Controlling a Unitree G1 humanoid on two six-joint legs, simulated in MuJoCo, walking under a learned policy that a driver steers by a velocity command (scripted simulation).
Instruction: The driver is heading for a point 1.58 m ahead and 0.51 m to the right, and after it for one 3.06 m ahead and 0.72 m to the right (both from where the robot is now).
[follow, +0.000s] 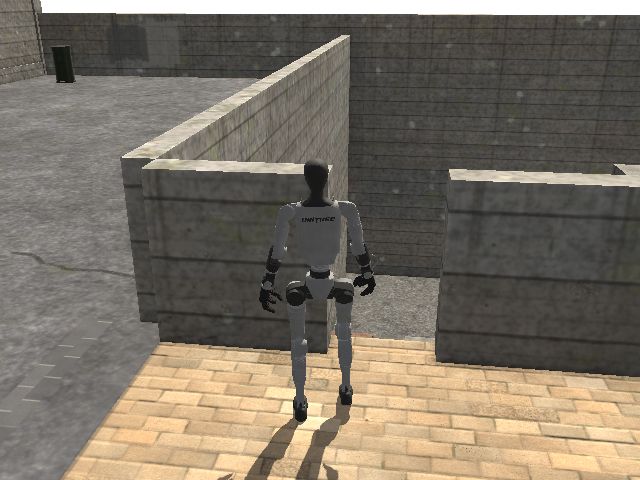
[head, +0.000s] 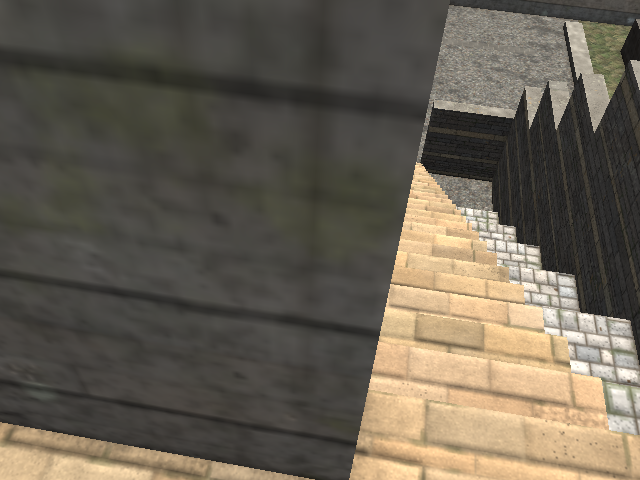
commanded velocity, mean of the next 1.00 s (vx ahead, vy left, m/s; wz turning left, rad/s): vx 0.16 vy -0.29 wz -0.53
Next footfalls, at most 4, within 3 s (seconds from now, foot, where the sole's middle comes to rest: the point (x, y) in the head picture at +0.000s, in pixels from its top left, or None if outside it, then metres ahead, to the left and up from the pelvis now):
0.18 right None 0.16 -0.10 -0.78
0.42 left None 0.17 0.08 -0.78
0.82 right None -0.01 -0.33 -0.78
1.20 left None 0.12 -0.30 -0.78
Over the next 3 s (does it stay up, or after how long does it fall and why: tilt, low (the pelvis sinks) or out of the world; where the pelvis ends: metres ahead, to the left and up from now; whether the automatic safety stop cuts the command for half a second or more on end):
stays up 0.05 -0.29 -0.01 its command is cut before an obstacle from the start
